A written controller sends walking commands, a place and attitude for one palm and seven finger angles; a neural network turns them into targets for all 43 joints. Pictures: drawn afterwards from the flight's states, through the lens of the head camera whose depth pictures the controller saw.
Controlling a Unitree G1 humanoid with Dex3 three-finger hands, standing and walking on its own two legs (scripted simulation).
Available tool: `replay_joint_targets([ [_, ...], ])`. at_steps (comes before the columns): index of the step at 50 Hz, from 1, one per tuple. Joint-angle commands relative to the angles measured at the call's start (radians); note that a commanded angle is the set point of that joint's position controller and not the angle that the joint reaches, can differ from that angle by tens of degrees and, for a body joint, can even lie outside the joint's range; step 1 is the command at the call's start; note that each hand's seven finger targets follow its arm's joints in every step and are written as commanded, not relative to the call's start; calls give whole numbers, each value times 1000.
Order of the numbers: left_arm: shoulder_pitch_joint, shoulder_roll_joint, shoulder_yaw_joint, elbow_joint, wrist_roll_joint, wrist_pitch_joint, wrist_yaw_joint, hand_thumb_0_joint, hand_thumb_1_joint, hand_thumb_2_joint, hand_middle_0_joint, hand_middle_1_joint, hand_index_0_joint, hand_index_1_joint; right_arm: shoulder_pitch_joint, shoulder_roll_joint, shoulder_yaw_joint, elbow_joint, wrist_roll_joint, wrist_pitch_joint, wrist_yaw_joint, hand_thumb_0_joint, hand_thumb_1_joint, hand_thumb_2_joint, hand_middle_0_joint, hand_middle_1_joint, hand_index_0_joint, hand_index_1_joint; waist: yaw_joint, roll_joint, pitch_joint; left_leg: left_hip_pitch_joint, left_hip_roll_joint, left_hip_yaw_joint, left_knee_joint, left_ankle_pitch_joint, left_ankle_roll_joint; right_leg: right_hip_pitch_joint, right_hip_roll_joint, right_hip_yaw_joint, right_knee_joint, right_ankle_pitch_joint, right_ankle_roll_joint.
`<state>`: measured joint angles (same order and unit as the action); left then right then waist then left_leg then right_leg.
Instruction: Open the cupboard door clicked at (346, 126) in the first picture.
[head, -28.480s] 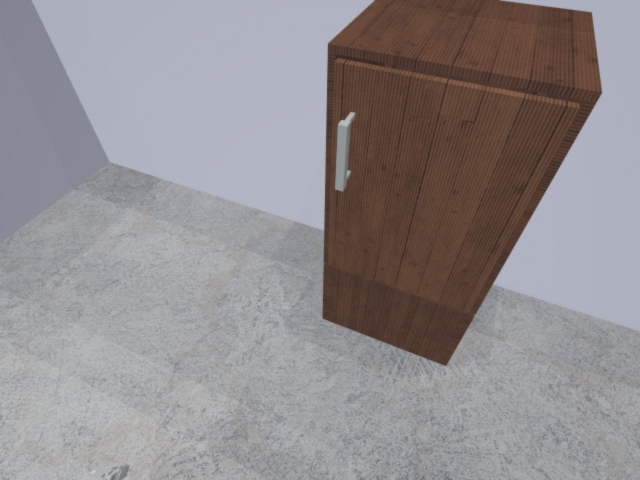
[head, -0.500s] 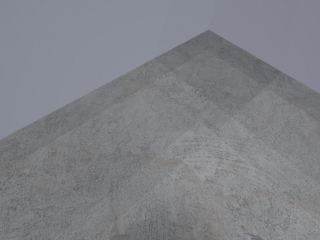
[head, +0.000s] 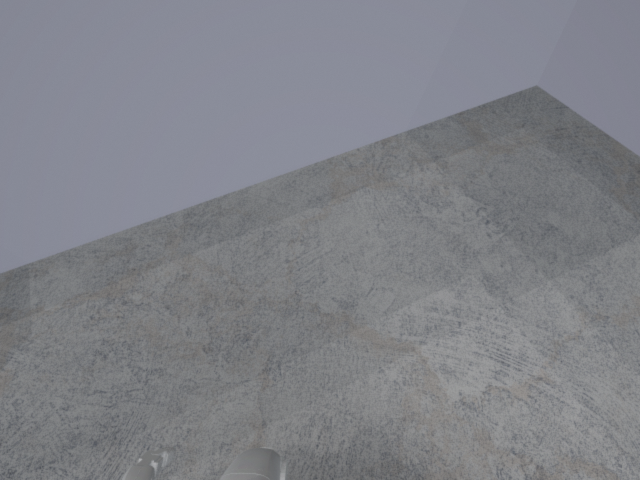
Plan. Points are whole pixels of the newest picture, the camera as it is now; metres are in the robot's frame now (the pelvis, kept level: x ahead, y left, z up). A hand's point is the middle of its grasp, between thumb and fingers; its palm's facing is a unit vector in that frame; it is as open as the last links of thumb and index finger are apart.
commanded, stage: turn to face it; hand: left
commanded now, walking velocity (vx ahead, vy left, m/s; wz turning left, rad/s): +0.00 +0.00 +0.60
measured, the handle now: out of the picture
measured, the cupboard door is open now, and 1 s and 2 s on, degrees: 47 47 47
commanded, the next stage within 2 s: take the last steps up to it in 1.90 s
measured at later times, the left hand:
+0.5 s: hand out of the picture +0.04 +0.22 -0.16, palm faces +0.31 -0.91 -0.28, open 7.4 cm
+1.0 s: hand out of the picture -0.04 +0.20 -0.17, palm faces +0.60 -0.76 -0.24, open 7.4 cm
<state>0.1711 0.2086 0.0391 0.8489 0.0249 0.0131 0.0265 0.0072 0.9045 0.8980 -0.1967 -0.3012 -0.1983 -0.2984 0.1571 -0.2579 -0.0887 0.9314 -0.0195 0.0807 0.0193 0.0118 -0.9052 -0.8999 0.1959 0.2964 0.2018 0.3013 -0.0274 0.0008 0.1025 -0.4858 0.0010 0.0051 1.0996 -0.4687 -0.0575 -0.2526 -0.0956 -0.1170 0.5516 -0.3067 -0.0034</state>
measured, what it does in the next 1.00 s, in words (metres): steps on the spot, turning left: left foot, then right foot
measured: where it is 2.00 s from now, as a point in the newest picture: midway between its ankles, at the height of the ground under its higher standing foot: outside the picture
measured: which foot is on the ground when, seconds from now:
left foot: up 0.00-0.18, down 0.20-0.50, up 0.52-0.80, down 0.82-1.00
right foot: down 0.00-0.18, up 0.20-0.50, down 0.52-0.82, up 0.84-1.00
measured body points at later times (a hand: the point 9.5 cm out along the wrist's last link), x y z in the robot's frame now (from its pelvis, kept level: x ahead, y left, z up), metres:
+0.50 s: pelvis +0.01 -0.02 -0.01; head +0.06 +0.00 +0.44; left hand +0.03 +0.27 -0.14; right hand +0.17 -0.24 -0.15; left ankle -0.01 +0.13 -0.74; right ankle +0.05 -0.15 -0.73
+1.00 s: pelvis +0.02 -0.02 +0.00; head +0.05 +0.03 +0.44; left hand -0.07 +0.24 -0.15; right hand +0.24 -0.18 -0.13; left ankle -0.04 +0.08 -0.74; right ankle +0.09 -0.15 -0.68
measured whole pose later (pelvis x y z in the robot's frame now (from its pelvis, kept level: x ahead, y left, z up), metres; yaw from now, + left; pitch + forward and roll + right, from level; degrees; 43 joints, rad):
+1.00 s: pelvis +0.02 -0.02 +0.00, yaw +36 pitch +1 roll +0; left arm 0.16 0.26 0.07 0.89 0.01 0.06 0.01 0.01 0.91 0.90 -0.20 -0.30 -0.20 -0.30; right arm 0.15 -0.21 -0.05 0.90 -0.03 0.03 -0.01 0.01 -0.90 -0.90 0.20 0.30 0.20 0.30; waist 0.00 -0.05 0.10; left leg -0.30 -0.01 -0.04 0.55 -0.27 0.01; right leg -0.47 -0.08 -0.03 1.02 -0.47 0.08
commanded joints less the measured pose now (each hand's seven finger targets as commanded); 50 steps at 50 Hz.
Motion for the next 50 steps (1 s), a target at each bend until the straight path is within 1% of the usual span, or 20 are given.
replay_joint_targets([
  [1, 70, 201, 54, -40, 4, -22, 7, 0, 900, 900, -200, -300, -200, -300, -83, -23, 4, -105, 10, -31, 16, 0, -900, -900, 200, 300, 200, 300, 60, -190, -118, 6, 16, 70, -201, -10, -12, 182, -239, 90, -160, 559, -106],
  [7, 84, 226, 72, -19, -7, -16, -1, 0, 900, 900, -200, -300, -200, -300, -17, -55, 7, -98, 12, -49, 9, 0, -900, -900, 200, 300, 200, 300, 26, -180, -179, 227, -1, 103, -591, 188, 21, 169, -245, 17, 11, 577, -46],
  [8, 71, 210, 70, -29, -14, -10, -5, 0, 900, 900, -200, -300, -200, -300, 38, -104, -7, -85, 7, -55, 8, 0, -900, -900, 200, 300, 200, 300, -12, -68, -199, 396, 52, 39, -677, 356, 52, 25, -218, -27, 131, 436, 5],
  [9, 63, 141, 59, -66, -20, -2, -13, 0, 900, 900, -200, -300, -200, -300, 106, -224, -36, -78, -5, -61, 1, 0, -900, -900, 200, 300, 200, 300, -48, 249, -228, 552, 331, -334, -712, 683, 191, -261, -71, -77, 361, -121, 91],
  [10, -14, 127, 42, -106, -10, 10, -9, 0, 900, 900, -200, -300, -200, -300, 167, -275, -47, -60, -5, -51, -8, 0, -900, -900, 200, 300, 200, 300, -82, 261, -205, 496, 451, -440, -738, 756, 313, -347, -24, 24, 518, -382, 90],
  [16, -2, 123, 49, -45, -12, 21, -21, 0, 900, 900, -200, -300, -200, -300, -3, -182, -19, -95, -6, -65, -36, 0, -900, -900, 200, 300, 200, 300, 11, 179, -144, 320, 226, -227, -721, 607, 211, -252, 6, 100, 476, -147, 88],
  [23, 87, 127, 51, -37, -16, 4, -16, 0, 900, 900, -200, -300, -200, -300, -54, -183, -33, -114, -3, -45, -26, 0, -900, -900, 200, 300, 200, 300, 52, 169, -148, 145, 162, -282, -651, 446, 167, 74, 86, 52, 11, -2, 68],
  [24, 132, 163, 62, -30, -12, -5, -10, 0, 900, 900, -200, -300, -200, -300, -64, -154, -30, -126, 5, -44, -23, 0, -900, -900, 200, 300, 200, 300, 79, 65, -158, 52, 105, -256, -569, 324, 122, 192, 29, 108, -149, 42, 54],
  [25, 155, 258, 83, -29, 5, -14, 1, 0, 900, 900, -200, -300, -200, -300, -53, -85, -21, -148, 12, -43, -15, 0, -900, -900, 200, 300, 200, 300, 92, -230, -146, -140, -38, -101, -343, 38, 41, 280, -237, 403, -292, -4, -33],
  [26, 128, 297, 78, -49, 6, -11, 2, 0, 900, 900, -200, -300, -200, -300, -77, -93, -24, -164, 7, -41, -6, 0, -900, -900, 200, 300, 200, 300, 96, -289, -119, -103, -48, -46, -89, -150, 22, 129, -410, 493, -346, 8, -136],
  [28, 34, 219, 63, -67, 0, -13, 8, 0, 900, 900, -200, -300, -200, -300, -70, -95, -29, -131, 0, -27, 1, 0, -900, -900, 200, 300, 200, 300, 43, -273, -67, -104, 14, -68, 137, -44, 24, 21, -310, 370, -300, 57, -145],
  [31, -14, 176, 49, -75, 5, -15, 6, 0, 900, 900, -200, -300, -200, -300, -51, -55, -15, -108, 6, -22, 15, 0, -900, -900, 200, 300, 200, 300, 14, -226, -65, -31, 35, 1, 19, 5, 0, 23, -238, 138, -240, 283, -107],
  [35, 96, 222, 64, -33, 6, -20, 3, 0, 900, 900, -200, -300, -200, -300, -97, -19, 8, -117, 12, -41, 16, 0, -900, -900, 200, 300, 200, 300, 77, -203, -144, 36, 2, 88, -318, -18, -2, 219, -254, 91, -118, 580, -109],
  [38, 94, 233, 72, -21, -3, -15, -3, 0, 900, 900, -200, -300, -200, -300, -36, -44, 7, -105, 12, -50, 11, 0, -900, -900, 200, 300, 200, 300, 43, -191, -168, 181, -7, 104, -549, 148, 16, 179, -250, 30, -14, 556, -53],
  [39, 73, 220, 74, -26, -12, -10, -6, 0, 900, 900, -200, -300, -200, -300, 19, -75, -2, -91, 10, -56, 10, 0, -900, -900, 200, 300, 200, 300, 7, -119, -187, 307, 12, 71, -668, 285, 33, 92, -233, -9, 78, 467, -9],
  [41, 0, 114, 38, -103, -15, 6, -13, 0, 900, 900, -200, -300, -200, -300, 154, -262, -48, -74, -3, -59, -3, 0, -900, -900, 200, 300, 200, 300, -69, 305, -212, 512, 421, -435, -732, 852, 271, -332, -34, -17, 471, -372, 105],
  [42, -58, 135, 42, -120, -8, 14, -10, 0, 900, 900, -200, -300, -200, -300, 190, -262, -48, -56, -6, -59, -17, 0, -900, -900, 200, 300, 200, 300, -86, 176, -212, 474, 424, -452, -720, 769, 315, -365, -27, 76, 576, -339, 91],
  [44, -67, 124, 47, -85, -13, 14, -8, 0, 900, 900, -200, -300, -200, -300, 109, -206, -32, -69, -7, -68, -37, 0, -900, -900, 200, 300, 200, 300, -41, 209, -180, 420, 316, -348, -707, 778, 267, -373, -27, 129, 619, -212, 89],
  [46, -27, 119, 47, -56, -13, 17, -16, 0, 900, 900, -200, -300, -200, -300, 38, -171, -18, -85, -6, -72, -40, 0, -900, -900, 200, 300, 200, 300, 1, 186, -171, 380, 247, -248, -698, 769, 224, -311, -13, 120, 558, -145, 93],
  [50, -25, 109, 43, -55, -19, 19, -18, 0, 900, 900, -200, -300, -200, -300, 24, -180, -23, -82, -10, -64, -36, 0, -900, -900, 200, 300, 200, 300, 5, 145, -167, 325, 220, -255, -701, 668, 215, -178, 36, 90, 329, -150, 85],
])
